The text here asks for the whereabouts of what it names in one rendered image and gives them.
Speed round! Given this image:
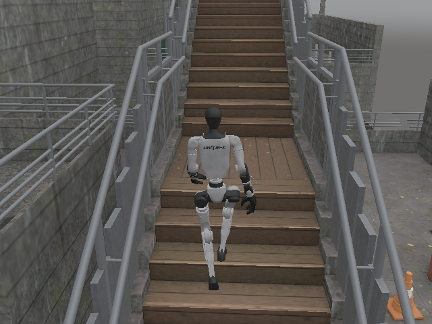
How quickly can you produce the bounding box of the robot right thigh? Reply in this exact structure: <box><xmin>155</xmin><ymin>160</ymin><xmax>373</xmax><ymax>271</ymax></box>
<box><xmin>222</xmin><ymin>186</ymin><xmax>240</xmax><ymax>219</ymax></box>

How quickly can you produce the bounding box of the robot left thigh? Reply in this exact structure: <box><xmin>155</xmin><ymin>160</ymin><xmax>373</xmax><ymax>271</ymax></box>
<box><xmin>194</xmin><ymin>190</ymin><xmax>213</xmax><ymax>243</ymax></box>

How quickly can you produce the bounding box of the robot right upper arm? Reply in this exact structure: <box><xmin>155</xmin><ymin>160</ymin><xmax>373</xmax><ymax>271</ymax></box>
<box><xmin>228</xmin><ymin>135</ymin><xmax>246</xmax><ymax>173</ymax></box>

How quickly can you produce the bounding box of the robot left forearm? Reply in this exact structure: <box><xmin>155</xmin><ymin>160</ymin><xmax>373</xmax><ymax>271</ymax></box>
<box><xmin>187</xmin><ymin>166</ymin><xmax>198</xmax><ymax>180</ymax></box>

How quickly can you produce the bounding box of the robot left hand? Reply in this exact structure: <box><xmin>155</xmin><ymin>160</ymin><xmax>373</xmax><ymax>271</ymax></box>
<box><xmin>191</xmin><ymin>173</ymin><xmax>207</xmax><ymax>184</ymax></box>

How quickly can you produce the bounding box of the robot right hand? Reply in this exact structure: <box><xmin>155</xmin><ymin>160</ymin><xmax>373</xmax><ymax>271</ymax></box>
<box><xmin>241</xmin><ymin>195</ymin><xmax>257</xmax><ymax>215</ymax></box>

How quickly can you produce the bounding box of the robot left upper arm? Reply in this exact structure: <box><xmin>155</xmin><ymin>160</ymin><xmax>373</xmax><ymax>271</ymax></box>
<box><xmin>188</xmin><ymin>136</ymin><xmax>200</xmax><ymax>173</ymax></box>

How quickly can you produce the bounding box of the robot right forearm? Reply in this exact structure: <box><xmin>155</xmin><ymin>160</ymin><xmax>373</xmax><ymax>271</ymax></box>
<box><xmin>240</xmin><ymin>163</ymin><xmax>254</xmax><ymax>197</ymax></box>

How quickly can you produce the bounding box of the robot thigh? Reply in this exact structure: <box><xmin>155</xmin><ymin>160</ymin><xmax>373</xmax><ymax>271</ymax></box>
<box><xmin>222</xmin><ymin>186</ymin><xmax>240</xmax><ymax>219</ymax></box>
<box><xmin>194</xmin><ymin>190</ymin><xmax>213</xmax><ymax>243</ymax></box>

